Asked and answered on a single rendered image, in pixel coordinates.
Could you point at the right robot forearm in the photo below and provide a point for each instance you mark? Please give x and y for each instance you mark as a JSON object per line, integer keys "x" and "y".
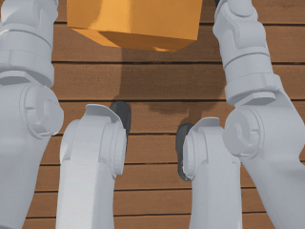
{"x": 246, "y": 60}

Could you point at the robot right upper arm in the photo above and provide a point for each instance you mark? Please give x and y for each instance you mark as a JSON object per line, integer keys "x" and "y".
{"x": 268, "y": 140}

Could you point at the left robot thigh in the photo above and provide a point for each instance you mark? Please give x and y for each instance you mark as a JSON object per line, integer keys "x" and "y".
{"x": 87, "y": 178}

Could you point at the left robot forearm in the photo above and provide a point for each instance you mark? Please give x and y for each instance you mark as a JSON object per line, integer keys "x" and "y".
{"x": 26, "y": 41}

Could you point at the robot left upper arm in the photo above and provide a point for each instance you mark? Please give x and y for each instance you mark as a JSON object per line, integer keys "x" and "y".
{"x": 29, "y": 115}

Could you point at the left robot foot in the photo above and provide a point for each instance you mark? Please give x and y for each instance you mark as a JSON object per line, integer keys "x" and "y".
{"x": 123, "y": 110}

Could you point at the carton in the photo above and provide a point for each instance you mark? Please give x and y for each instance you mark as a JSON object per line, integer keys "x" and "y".
{"x": 151, "y": 25}

